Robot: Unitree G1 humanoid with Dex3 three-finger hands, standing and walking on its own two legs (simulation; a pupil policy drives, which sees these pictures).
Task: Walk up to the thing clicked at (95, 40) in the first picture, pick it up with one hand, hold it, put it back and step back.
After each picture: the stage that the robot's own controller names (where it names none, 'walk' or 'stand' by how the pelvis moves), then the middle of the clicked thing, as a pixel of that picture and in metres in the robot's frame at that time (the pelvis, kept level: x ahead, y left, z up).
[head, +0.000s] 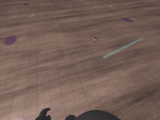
stand; (94, 39) +1.94 -0.16 -0.72
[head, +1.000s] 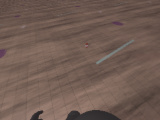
walk; (86, 45) +1.82 +0.17 -0.70
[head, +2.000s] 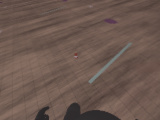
walk; (76, 55) +1.23 +0.33 -0.72
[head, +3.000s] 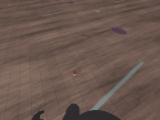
walk; (74, 73) +0.79 +0.27 -0.72
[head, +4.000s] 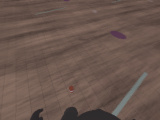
walk; (71, 89) +0.49 +0.21 -0.69
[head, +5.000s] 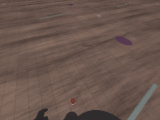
stand; (73, 101) +0.35 +0.18 -0.71
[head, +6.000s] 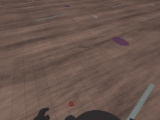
stand; (71, 105) +0.31 +0.19 -0.72
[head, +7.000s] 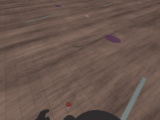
stand; (68, 105) +0.30 +0.22 -0.72
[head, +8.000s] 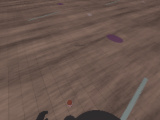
stand; (69, 103) +0.32 +0.21 -0.73
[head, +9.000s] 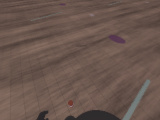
stand; (70, 103) +0.32 +0.20 -0.73
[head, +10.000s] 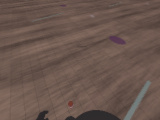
stand; (70, 104) +0.31 +0.20 -0.73
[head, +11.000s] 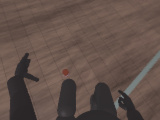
go down; (65, 73) +0.39 +0.19 -0.44
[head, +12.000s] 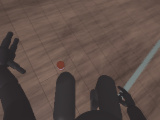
go down; (61, 66) +0.40 +0.22 -0.31
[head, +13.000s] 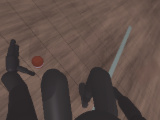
close in; (38, 62) +0.38 +0.26 -0.22
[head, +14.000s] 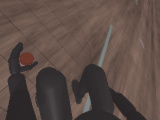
close; (26, 61) +0.39 +0.26 -0.22
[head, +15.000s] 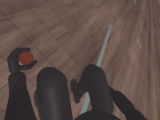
close; (25, 60) +0.38 +0.26 -0.22
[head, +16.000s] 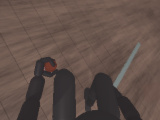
lift; (49, 67) +0.32 +0.26 -0.12
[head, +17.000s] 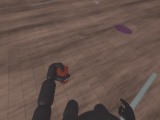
lift; (63, 74) +0.32 +0.17 +0.04
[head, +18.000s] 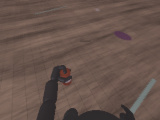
hold; (66, 77) +0.32 +0.16 +0.01
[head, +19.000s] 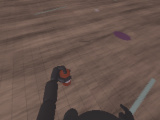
hold; (65, 77) +0.32 +0.17 +0.01
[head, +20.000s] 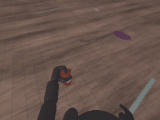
hold; (66, 77) +0.32 +0.16 +0.01
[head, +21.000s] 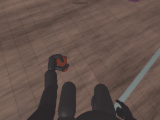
crouch; (62, 64) +0.40 +0.18 -0.07
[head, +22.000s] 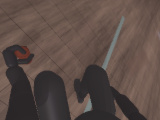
lower; (24, 56) +0.41 +0.27 -0.22
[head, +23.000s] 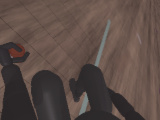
lower; (18, 54) +0.42 +0.28 -0.23
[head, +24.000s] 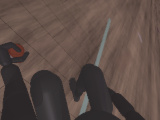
lower; (17, 54) +0.42 +0.28 -0.23
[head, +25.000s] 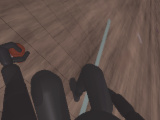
lower; (18, 54) +0.43 +0.28 -0.23
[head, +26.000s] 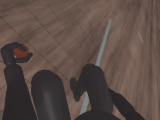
loosen; (21, 54) +0.42 +0.27 -0.22
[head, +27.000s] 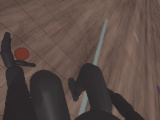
withdraw; (21, 56) +0.42 +0.25 -0.23
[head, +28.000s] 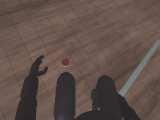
walk; (65, 63) +0.44 +0.20 -0.32
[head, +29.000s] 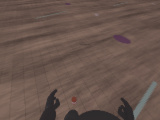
stand; (73, 100) +0.37 +0.14 -0.66
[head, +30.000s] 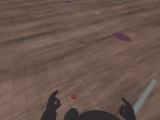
stand; (73, 97) +0.38 +0.16 -0.67
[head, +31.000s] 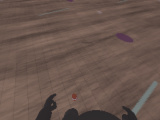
stand; (74, 97) +0.38 +0.16 -0.68
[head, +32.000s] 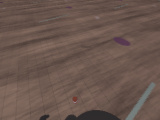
walk; (75, 100) +0.39 +0.16 -0.72
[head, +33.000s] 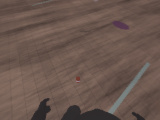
walk; (77, 79) +0.56 +0.14 -0.71
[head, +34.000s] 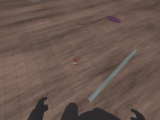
walk; (75, 61) +0.90 +0.21 -0.70
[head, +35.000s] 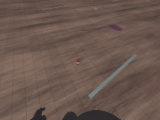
stand; (78, 61) +1.04 +0.18 -0.71
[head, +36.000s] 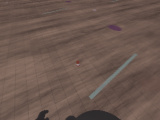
stand; (77, 63) +1.05 +0.20 -0.72
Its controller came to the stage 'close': yes
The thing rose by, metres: 0.71
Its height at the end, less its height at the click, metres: +0.00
